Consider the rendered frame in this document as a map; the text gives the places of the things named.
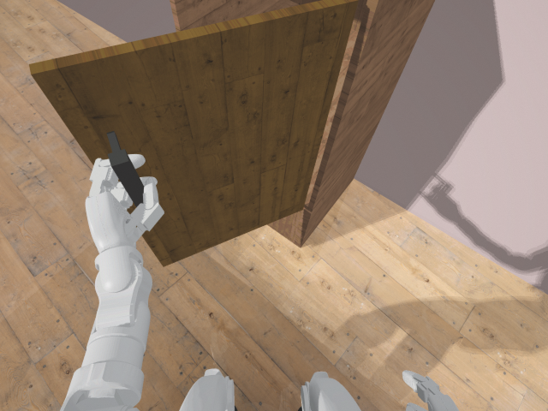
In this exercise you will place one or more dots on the robot left shin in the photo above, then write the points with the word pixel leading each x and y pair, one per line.
pixel 213 371

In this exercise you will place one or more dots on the robot left hand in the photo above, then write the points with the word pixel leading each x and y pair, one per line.
pixel 107 204

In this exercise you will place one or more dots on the left robot thigh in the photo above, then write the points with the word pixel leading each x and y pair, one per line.
pixel 210 393

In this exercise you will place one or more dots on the robot left forearm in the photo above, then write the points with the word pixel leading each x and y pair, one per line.
pixel 111 374

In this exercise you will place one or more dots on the handle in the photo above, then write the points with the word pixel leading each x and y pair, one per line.
pixel 125 171

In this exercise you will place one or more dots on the robot right hand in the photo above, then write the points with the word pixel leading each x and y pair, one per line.
pixel 428 391

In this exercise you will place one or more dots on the cupboard door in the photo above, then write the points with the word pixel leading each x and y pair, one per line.
pixel 229 117

